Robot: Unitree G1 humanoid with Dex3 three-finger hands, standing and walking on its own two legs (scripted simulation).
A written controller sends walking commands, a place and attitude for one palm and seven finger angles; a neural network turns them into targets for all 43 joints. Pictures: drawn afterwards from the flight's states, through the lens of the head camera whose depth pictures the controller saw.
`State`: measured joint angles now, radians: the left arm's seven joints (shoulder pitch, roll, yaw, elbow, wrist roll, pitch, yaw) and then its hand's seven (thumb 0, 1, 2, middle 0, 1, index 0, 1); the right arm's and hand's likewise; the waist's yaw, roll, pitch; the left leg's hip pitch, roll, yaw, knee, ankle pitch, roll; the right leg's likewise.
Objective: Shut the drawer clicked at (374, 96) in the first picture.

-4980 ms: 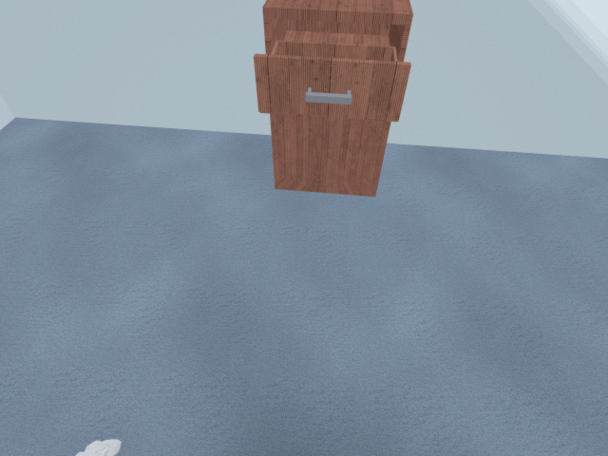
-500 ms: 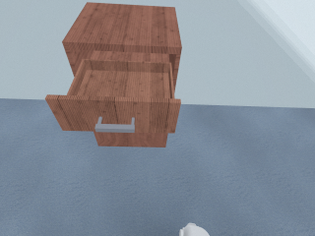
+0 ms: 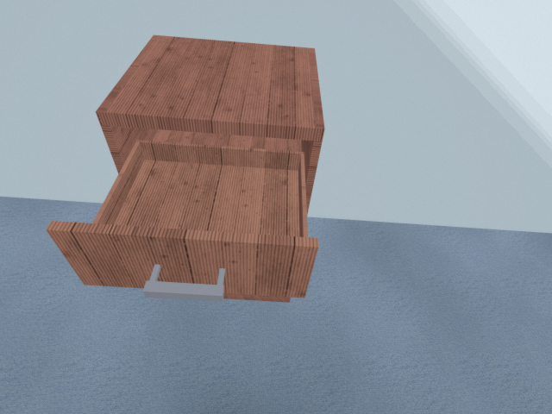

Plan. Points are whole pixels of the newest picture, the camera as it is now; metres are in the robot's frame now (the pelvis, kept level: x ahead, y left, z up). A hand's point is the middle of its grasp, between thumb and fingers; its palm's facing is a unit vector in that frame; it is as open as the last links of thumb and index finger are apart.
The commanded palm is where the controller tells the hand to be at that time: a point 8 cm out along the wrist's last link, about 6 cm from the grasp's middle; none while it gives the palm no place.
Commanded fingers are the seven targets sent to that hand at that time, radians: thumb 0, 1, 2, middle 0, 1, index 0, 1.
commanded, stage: come to a stop and stand still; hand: left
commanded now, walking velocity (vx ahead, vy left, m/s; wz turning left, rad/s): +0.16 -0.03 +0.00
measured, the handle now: (187, 281) +0.35 +0.19 -0.07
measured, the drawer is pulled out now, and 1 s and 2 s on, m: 0.30 0.30 0.30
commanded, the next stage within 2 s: look again from close up in 1.22 s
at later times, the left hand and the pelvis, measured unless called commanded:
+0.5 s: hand out of the picture +0.07 +0.15 -0.17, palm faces +0.01 -0.97 -0.24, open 7.4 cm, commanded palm none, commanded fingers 0.00 0.90 0.90 -0.20 -0.30 -0.20 -0.30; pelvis +0.04 -0.03 +0.00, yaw -2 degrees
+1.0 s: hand out of the picture +0.02 +0.19 -0.18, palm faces +0.05 -0.98 -0.20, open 7.4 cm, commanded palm none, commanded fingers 0.00 0.90 0.90 -0.20 -0.30 -0.20 -0.30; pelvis +0.01 +0.00 +0.01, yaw -2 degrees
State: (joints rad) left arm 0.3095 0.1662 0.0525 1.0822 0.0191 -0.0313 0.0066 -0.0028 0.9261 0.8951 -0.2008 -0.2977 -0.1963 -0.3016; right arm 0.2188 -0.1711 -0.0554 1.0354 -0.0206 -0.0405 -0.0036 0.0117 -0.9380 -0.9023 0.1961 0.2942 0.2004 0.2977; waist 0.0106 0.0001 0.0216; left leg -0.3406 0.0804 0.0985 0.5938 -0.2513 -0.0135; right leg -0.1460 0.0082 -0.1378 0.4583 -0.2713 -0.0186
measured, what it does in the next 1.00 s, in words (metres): steps on the spot: left foot, then right foot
